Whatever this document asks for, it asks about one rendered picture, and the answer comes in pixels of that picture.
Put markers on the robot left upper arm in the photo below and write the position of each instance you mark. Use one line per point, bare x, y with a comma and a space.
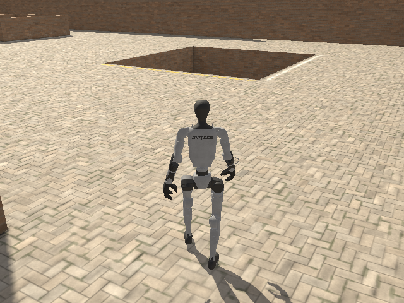
179, 144

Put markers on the robot right forearm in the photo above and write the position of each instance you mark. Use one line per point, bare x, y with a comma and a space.
230, 164

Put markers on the right robot hand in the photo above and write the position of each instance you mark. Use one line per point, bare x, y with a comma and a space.
225, 172

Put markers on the right robot foot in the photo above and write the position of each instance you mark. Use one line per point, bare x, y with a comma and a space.
212, 263

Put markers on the robot right upper arm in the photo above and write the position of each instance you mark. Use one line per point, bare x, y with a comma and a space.
224, 141

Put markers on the left robot hand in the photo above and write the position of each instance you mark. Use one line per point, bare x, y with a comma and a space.
167, 191

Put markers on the robot left forearm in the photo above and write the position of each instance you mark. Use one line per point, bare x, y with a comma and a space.
171, 171

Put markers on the right robot thigh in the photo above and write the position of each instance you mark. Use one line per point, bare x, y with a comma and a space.
217, 188

